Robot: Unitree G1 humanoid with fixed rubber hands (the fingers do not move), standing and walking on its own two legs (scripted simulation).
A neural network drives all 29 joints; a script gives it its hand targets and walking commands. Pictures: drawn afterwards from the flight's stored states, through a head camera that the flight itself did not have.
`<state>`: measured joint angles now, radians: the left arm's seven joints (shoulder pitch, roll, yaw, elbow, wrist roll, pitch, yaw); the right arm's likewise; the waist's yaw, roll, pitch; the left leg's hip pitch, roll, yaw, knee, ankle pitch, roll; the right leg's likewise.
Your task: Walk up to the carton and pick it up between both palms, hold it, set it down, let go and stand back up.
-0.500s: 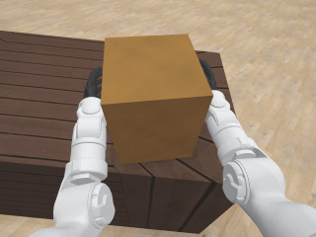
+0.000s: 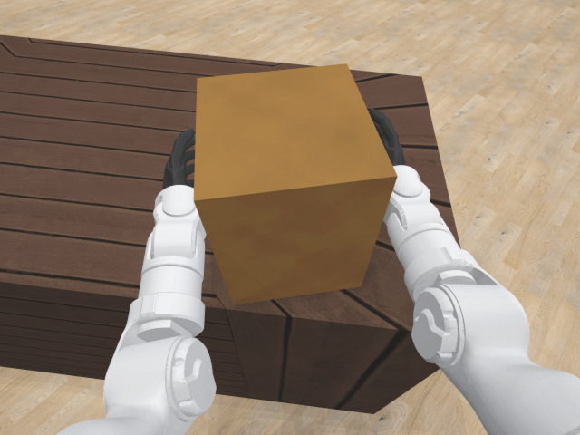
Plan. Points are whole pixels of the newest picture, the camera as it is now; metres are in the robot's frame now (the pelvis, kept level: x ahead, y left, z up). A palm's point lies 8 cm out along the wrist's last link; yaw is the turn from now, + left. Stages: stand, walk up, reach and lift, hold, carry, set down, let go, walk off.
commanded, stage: set down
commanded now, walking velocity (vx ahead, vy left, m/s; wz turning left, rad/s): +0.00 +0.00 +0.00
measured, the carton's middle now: (286, 191) +0.43 +0.03 +0.09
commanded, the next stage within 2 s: none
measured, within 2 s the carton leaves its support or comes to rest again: rests again in 0.86 s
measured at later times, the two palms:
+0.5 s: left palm (181, 196) +0.42 +0.17 +0.09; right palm (382, 169) +0.46 -0.11 +0.11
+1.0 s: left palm (183, 200) +0.42 +0.17 +0.08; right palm (381, 173) +0.46 -0.11 +0.10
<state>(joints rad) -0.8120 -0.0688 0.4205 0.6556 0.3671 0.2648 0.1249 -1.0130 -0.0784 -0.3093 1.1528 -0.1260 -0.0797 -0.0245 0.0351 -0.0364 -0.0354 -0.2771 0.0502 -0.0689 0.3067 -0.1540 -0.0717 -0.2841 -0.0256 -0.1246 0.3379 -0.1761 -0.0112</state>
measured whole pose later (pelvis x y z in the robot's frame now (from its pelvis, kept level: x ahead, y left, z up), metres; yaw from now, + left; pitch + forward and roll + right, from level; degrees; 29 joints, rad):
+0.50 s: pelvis +0.00 +0.00 +0.00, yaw +0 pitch +11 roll +0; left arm -0.81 -0.08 0.42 0.71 0.37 0.19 0.15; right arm -1.03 -0.09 -0.41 1.20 -0.23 -0.14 0.02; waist 0.06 -0.04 -0.07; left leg -0.35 0.05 -0.07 0.30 -0.14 -0.07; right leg -0.36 -0.03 -0.12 0.34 -0.16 -0.01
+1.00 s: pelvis +0.00 +0.00 +0.00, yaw +0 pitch +11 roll +0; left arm -0.80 -0.09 0.45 0.73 0.37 0.13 0.16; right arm -1.02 -0.08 -0.44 1.21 -0.27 -0.18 0.02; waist 0.06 -0.04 -0.07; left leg -0.36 0.05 -0.07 0.30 -0.14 -0.07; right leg -0.37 -0.03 -0.12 0.34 -0.16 -0.01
